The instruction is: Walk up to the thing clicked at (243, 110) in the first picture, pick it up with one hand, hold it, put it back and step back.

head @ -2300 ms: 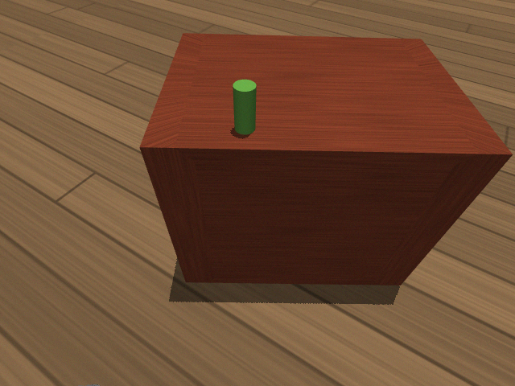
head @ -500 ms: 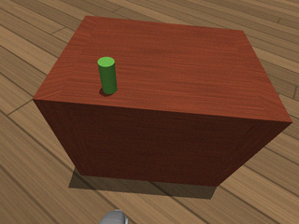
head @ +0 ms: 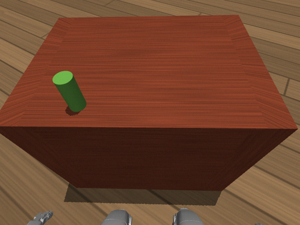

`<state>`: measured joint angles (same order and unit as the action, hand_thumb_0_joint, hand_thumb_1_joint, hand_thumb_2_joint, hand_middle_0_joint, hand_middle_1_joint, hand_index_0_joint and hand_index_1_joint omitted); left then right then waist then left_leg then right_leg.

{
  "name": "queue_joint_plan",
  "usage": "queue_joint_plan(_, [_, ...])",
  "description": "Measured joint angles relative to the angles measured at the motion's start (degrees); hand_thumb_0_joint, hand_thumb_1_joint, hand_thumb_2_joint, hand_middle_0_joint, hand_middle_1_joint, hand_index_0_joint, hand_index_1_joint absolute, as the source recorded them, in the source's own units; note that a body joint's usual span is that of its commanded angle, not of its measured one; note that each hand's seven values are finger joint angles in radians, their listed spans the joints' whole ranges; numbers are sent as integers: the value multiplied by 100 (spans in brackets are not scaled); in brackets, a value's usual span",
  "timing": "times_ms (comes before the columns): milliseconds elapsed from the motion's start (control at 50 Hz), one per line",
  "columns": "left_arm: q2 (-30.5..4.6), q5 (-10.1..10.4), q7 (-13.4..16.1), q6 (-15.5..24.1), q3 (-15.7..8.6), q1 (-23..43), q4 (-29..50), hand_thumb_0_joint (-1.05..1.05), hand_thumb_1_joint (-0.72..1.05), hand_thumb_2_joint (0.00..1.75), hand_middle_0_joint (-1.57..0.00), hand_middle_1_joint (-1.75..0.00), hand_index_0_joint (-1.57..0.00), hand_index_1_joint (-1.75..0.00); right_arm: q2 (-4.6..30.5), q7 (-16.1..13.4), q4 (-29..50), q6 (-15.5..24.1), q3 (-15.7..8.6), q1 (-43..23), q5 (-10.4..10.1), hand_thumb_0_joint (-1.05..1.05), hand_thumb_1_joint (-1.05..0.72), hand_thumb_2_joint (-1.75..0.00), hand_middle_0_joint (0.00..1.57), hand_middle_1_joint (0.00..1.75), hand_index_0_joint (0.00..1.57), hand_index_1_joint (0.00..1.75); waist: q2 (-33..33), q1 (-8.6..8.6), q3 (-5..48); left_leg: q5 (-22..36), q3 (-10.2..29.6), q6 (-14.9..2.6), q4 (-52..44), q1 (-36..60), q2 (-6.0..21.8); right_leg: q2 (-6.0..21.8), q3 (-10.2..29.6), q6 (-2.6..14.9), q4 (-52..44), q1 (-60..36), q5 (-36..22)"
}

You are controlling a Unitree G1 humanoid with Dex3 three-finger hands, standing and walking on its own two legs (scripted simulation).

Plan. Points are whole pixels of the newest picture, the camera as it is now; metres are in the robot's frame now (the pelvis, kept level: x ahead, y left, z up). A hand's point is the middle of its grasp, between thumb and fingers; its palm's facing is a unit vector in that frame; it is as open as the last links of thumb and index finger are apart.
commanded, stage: walk up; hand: left
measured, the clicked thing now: (71, 92) +0.46 +0.25 +0.07
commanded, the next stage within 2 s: stand in 1.70 s
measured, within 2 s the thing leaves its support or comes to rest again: neither
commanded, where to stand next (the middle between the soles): +0.06 +0.04 m, yaw +0 degrees
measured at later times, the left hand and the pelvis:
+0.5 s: hand out of the picture +0.04 +0.33 -0.14, palm faces +0.04 -0.91 -0.42, open 7.4 cm; pelvis -0.02 +0.04 +0.01, yaw +3 degrees
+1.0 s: hand out of the picture +0.07 +0.30 -0.12, palm faces -0.02 -0.93 -0.36, open 7.4 cm; pelvis -0.01 +0.04 +0.03, yaw +0 degrees
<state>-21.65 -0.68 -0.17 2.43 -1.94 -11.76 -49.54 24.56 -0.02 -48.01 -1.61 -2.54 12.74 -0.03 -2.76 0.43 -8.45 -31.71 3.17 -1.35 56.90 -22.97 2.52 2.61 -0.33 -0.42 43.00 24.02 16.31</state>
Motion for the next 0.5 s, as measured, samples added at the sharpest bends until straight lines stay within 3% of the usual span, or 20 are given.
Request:
queue_joint_plan(100, [124,-54,59,9,79,116,39,1,90,89,-20,-30,-20,-30,46,52,-72,-70,-53,-147,21,0,-91,-90,20,30,21,30,-131,-55,-2,79,-34,-6,362,-214,-146,102,-27,10,-78,105,-53])
queue_joint_plan(220, [-77,-66,153,22,-23,139,126,1,90,89,-21,-31,-21,-30,5,116,-237,-136,-76,-147,112,0,-91,-90,20,30,21,30,-6,-109,32,-12,-210,59,-381,16,-111,245,-134,-30,57,244,-16])
queue_joint_plan(300, [-316,5,199,-93,-69,169,49,1,90,89,-21,-31,-20,-30,-76,156,-318,-35,-130,-179,184,0,-91,-90,20,30,21,30,397,-142,-16,819,-466,92,-1192,351,-315,503,31,-85,392,391,86])
queue_joint_plan(320, [-340,34,224,-151,-78,158,-22,1,90,89,-20,-31,-20,-30,-108,167,-311,-11,-128,-161,225,0,-91,-90,20,30,21,30,500,-162,5,832,-539,100,-1205,384,-364,495,153,2,536,437,292])
queue_joint_plan(380, [-284,57,269,-265,-57,78,-287,1,90,89,-20,-30,-20,-30,-112,210,-287,16,-111,-53,228,0,-91,-90,20,30,21,30,338,-9,199,805,-384,29,-1207,371,-221,51,208,164,1174,455,1401])
queue_joint_plan(440, [-311,102,211,-213,-69,-24,-403,1,91,89,-20,-30,-20,-30,-191,157,-307,35,-61,-16,204,0,-91,-90,20,30,21,30,382,7,318,950,-388,27,-1463,454,-185,-113,159,211,1249,289,1297])
queue_joint_plan(500, [-285,95,145,-144,-66,-73,-480,1,91,89,-20,-30,-20,-30,-190,145,-335,79,-10,-56,175,0,-91,-90,20,30,21,30,371,-28,352,995,-422,41,-1523,445,-161,-140,-49,184,504,-173,1071])
